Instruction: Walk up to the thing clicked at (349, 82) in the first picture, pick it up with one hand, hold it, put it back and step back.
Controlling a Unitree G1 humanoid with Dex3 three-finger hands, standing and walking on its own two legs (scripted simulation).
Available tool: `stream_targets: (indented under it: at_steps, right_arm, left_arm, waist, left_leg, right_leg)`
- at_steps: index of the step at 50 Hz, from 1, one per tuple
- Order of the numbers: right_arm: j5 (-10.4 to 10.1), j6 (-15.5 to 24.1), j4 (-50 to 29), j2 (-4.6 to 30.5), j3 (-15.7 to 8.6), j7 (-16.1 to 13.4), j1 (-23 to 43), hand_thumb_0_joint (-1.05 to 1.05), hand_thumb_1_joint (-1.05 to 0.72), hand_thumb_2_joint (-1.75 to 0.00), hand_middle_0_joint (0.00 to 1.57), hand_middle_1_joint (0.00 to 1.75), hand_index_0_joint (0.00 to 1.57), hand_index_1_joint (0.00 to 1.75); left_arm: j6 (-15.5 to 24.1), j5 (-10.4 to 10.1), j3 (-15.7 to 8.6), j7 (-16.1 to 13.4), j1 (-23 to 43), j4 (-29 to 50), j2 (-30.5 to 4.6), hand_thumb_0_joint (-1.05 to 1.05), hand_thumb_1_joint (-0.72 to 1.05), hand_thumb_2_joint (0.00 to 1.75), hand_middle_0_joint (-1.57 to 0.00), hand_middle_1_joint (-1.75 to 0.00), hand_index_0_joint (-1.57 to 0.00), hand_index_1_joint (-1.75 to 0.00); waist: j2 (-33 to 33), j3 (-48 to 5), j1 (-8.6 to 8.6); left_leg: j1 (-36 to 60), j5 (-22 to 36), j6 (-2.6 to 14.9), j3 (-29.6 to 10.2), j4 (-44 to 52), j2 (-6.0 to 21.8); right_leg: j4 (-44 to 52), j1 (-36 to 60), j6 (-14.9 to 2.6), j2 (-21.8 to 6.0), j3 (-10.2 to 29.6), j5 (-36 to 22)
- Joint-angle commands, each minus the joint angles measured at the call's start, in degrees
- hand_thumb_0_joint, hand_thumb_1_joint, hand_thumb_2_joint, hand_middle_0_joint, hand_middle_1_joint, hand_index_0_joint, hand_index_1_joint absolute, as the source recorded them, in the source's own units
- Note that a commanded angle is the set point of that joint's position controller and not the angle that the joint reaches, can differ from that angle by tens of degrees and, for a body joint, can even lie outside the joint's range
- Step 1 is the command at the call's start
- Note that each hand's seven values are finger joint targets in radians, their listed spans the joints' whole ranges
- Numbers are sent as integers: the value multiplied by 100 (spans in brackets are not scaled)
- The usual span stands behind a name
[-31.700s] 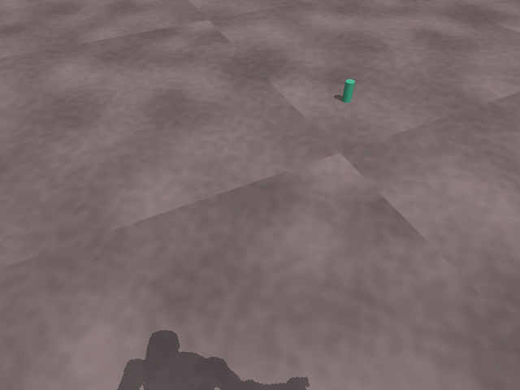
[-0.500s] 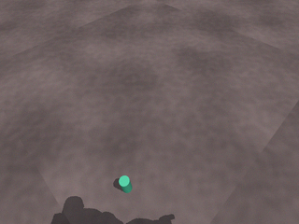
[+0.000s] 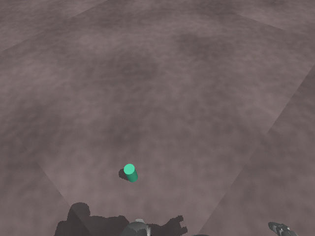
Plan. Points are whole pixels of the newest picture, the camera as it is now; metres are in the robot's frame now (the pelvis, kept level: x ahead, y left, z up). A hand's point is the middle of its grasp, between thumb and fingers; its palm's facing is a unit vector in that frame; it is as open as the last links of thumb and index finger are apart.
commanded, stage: step back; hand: left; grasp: from the side
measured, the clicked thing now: (131, 173) +0.52 +0.20 -0.68
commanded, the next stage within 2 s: none
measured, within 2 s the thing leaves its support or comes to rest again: neither
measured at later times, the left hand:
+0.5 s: hand out of the picture -0.03 +0.30 -0.14, palm faces +0.03 -0.93 -0.37, open 7.4 cm
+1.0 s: hand out of the picture -0.18 +0.27 -0.13, palm faces +0.03 -0.90 -0.43, open 7.4 cm
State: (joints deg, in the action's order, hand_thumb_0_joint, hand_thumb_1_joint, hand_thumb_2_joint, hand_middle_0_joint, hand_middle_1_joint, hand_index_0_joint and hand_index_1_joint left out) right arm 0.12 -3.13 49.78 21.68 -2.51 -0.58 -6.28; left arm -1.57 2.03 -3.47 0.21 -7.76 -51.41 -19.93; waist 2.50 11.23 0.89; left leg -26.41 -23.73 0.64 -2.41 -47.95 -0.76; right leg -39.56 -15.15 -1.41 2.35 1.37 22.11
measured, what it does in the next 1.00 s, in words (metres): walks backwards: left foot, then right foot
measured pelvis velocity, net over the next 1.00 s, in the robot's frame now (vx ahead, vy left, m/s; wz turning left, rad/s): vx -0.30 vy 0.00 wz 0.06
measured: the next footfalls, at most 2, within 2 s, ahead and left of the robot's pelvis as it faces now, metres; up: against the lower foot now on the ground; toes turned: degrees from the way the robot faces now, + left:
left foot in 0.28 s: -0.04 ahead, +0.13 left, +0.00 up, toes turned +0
right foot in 0.68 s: -0.19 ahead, -0.13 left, +0.00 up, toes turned +0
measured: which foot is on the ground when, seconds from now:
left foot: up 0.00-0.26, down 0.28-0.70, up 0.72-1.00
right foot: down 0.00-0.30, up 0.32-0.66, down 0.68-1.00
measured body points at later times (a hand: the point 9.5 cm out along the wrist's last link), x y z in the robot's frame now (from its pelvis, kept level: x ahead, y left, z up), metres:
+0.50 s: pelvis -0.13 +0.02 +0.01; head -0.07 +0.05 +0.46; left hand -0.03 +0.34 -0.11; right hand +0.00 -0.28 -0.09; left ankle -0.08 +0.13 -0.72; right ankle -0.16 -0.13 -0.63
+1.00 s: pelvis -0.30 +0.00 +0.00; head -0.24 -0.01 +0.45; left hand -0.19 +0.32 -0.10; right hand -0.22 -0.32 -0.12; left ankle -0.32 +0.11 -0.71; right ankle -0.23 -0.13 -0.72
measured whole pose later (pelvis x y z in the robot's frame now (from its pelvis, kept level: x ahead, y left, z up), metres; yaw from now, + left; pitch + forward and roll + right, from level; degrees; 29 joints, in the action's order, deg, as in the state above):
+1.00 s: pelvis -0.30 +0.00 +0.00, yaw +3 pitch -2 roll +1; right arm 0.7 -2.7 50.2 22.9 -2.9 -0.8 -13.6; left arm -2.3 2.2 -3.7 -0.9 -7.8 -44.0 -21.8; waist 0.6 9.7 0.0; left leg -15.6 -24.2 -0.2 -2.4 -41.0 -2.4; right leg -39.4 -22.5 0.3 -3.0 -1.5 15.0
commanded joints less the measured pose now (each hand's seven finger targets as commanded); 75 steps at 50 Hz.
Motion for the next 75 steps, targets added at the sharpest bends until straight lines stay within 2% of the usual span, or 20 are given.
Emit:
stream_targets:
  at_steps: [1, 8, 12, 16, 19, 27, 32, 34, 36, 39, 48, 50, 52, 53, 56, 62, 67, 69, 70, 75]
  right_arm:
    - [-65, 92, -318, 1152, -350, -105, -303, 0, -90, -90, 20, 30, 20, 30]
    - [1, 190, -476, 1052, -251, -135, -260, 0, -90, -90, 20, 30, 20, 30]
    - [78, 273, -261, 983, -316, -74, -838, 0, -90, -90, 20, 30, 20, 30]
    - [202, 313, -434, 2064, -586, 0, -529, 0, -90, -90, 20, 30, 20, 30]
    - [176, 317, -570, 1405, -389, -96, 135, 0, -90, -90, 20, 30, 20, 30]
    - [157, 283, -718, 1450, -440, -113, -331, 0, -90, -90, 20, 30, 20, 30]
    - [115, 133, -873, 1626, -481, -67, 134, 0, -90, -90, 20, 30, 20, 30]
    - [34, 95, -906, 1204, -364, -47, -26, 0, -90, -90, 20, 30, 20, 30]
    - [21, 73, -926, 1278, -442, -153, 249, 0, -90, -90, 20, 30, 20, 30]
    - [-52, 137, -543, 1177, -380, -127, -464, 0, -90, -90, 20, 30, 20, 30]
    - [101, 234, -432, 992, -324, -92, -872, 0, -90, -90, 20, 30, 20, 30]
    - [168, 290, -341, 1198, -423, -96, -1031, 0, -90, -90, 20, 30, 20, 30]
    - [191, 270, -531, 2280, -610, -33, -710, 0, -90, -90, 20, 30, 20, 30]
    - [217, 307, -499, 2128, -609, -53, -570, 0, -90, -90, 20, 30, 20, 30]
    - [206, 319, -580, 1486, -367, -141, 37, 0, -90, -90, 20, 30, 20, 30]
    - [200, 255, -628, 1470, -434, -141, -354, 0, -90, -90, 20, 30, 20, 30]
    - [112, 54, -719, 1610, -422, -73, 34, 0, -90, -90, 20, 30, 20, 30]
    - [31, 85, -919, 1000, -260, -68, 120, 0, -90, -90, 20, 30, 20, 30]
    - [70, 58, -932, 1071, -339, -178, 354, 0, -90, -90, 20, 30, 20, 30]
    - [51, 148, -437, 1130, -309, -128, -373, 0, -90, -90, 20, 30, 20, 30]
  left_arm:
    - [185, -61, -477, -191, 431, 783, -1616, 0, 90, 90, -20, -30, -20, -30]
    - [93, 1, -438, -264, -236, 946, -1384, 0, 90, 90, -20, -30, -20, -30]
    - [-6, -127, -408, -196, -9, 1101, -1538, 0, 90, 90, -20, -30, -20, -30]
    - [-70, -110, -434, -291, 369, 1135, -1340, 0, 90, 90, -20, -30, -20, -30]
    - [-72, -218, -410, -252, -265, 856, -1258, 0, 90, 90, -20, -30, -20, -30]
    - [-9, -134, -417, -146, -336, 902, -1199, 0, 90, 90, -20, -30, -20, -30]
    - [33, -99, -469, -52, -1290, 422, -1142, 0, 90, 90, -20, -30, -20, -30]
    - [101, 89, -601, -50, -1276, 490, -1600, 0, 90, 90, -20, -30, -20, -30]
    - [115, 53, -743, -104, -292, 964, -2395, 0, 90, 90, -20, -30, -20, -30]
    - [138, 57, -553, -171, 513, 1086, -1605, 0, 90, 90, -20, -30, -20, -30]
    - [-16, -38, -444, -234, -65, 1115, -1568, 0, 90, 90, -20, -30, -20, -30]
    - [-101, -95, -337, -192, -102, 1187, -1352, 0, 90, 90, -20, -30, -20, -30]
    - [-123, -158, -391, -254, 223, 1261, -1311, 0, 90, 90, -20, -30, -20, -30]
    - [-133, -90, -449, -287, 373, 1166, -1393, 0, 90, 90, -20, -30, -20, -30]
    - [-144, -192, -417, -239, -243, 845, -1309, 0, 90, 90, -20, -30, -20, -30]
    - [-48, -84, -369, -132, -244, 842, -1220, 0, 90, 90, -20, -30, -20, -30]
    - [28, -68, -381, -81, -1168, 295, -1157, 0, 90, 90, -20, -30, -20, -30]
    - [70, 94, -610, -89, -1037, 410, -1980, 0, 90, 90, -20, -30, -20, -30]
    - [50, 99, -708, -110, -582, 636, -2541, 0, 90, 90, -20, -30, -20, -30]
    - [224, 97, -486, -194, 67, 779, -1624, 0, 90, 90, -20, -30, -20, -30]
  waist:
    - [-760, -888, 39]
    - [-1208, -1330, -408]
    - [-1272, -1603, -37]
    - [849, -1292, 286]
    - [326, -1153, -251]
    - [760, -1287, 148]
    - [925, -1690, -264]
    - [-375, -1336, -244]
    - [-1759, -638, -361]
    - [-997, -669, 149]
    - [-1445, -1418, -190]
    - [-764, -1552, -127]
    - [1052, -1406, 152]
    - [720, -1156, 163]
    - [297, -1024, -328]
    - [649, -1357, 28]
    - [943, -1804, -325]
    - [-1174, -1347, -363]
    - [-1887, -1009, -651]
    - [-944, -1004, -135]
  left_leg:
    - [-113, -586, -35, -981, -2363, -666]
    - [-211, -657, -149, -291, -235, -294]
    - [1124, 958, 15, 275, 2223, -160]
    - [933, 3238, 1654, -2956, 2822, 2318]
    - [1436, 3567, 1201, -1325, 2333, 1541]
    - [1998, 3352, 1489, -1133, 2136, 1600]
    - [1023, 1835, 915, -910, 1881, 1305]
    - [-568, 263, 230, -603, 813, 394]
    - [-231, -1014, -152, -897, -1932, -278]
    - [-85, -210, -71, -733, -2372, -661]
    - [732, 43, -13, 208, 1474, -83]
    - [1558, 1465, 186, -374, 2515, 277]
    - [983, 2877, 1578, -2854, 2861, 2358]
    - [554, 2888, 1736, -2951, 2874, 2398]
    - [861, 3290, 1223, -1275, 2398, 1575]
    - [2031, 3205, 1474, -1197, 2035, 1624]
    - [1201, 2109, 829, -767, 1656, 1233]
    - [-819, -35, 84, -237, 169, -175]
    - [-528, -1202, -133, -559, -1229, -408]
    - [-181, -208, -151, -612, -2021, -493]
  right_leg:
    - [1549, -207, -1362, -1787, 1756, -3269]
    - [908, 1471, -1140, -1594, 1203, -4003]
    - [276, 929, -773, -1337, 939, -3574]
    - [-2654, -866, 9, 389, 970, 1709]
    - [-3392, -1433, -7, 361, 1060, 811]
    - [-1745, -1034, 336, 99, 462, 824]
    - [1098, 644, 39, -103, -208, -453]
    - [1730, 1044, -394, -974, 1540, 111]
    - [2637, -1338, -1728, -2886, 3521, -28]
    - [1689, -884, -1000, -1570, 1220, -1828]
    - [624, 869, -879, -1600, 1044, -3090]
    - [-17, 96, -419, -1194, 775, -2201]
    - [-2063, -1027, 61, 181, 372, 1666]
    - [-2907, -908, 43, 241, 990, 1645]
    - [-3589, -1200, 16, 311, 973, 746]
    - [-1631, -1118, 323, -5, 431, 887]
    - [1384, 608, 14, -59, -296, -440]
    - [1823, 890, -641, -1588, 2165, -591]
    - [2346, -731, -1604, -2795, 3350, -586]
    - [1329, -244, -921, -1443, 1105, -1593]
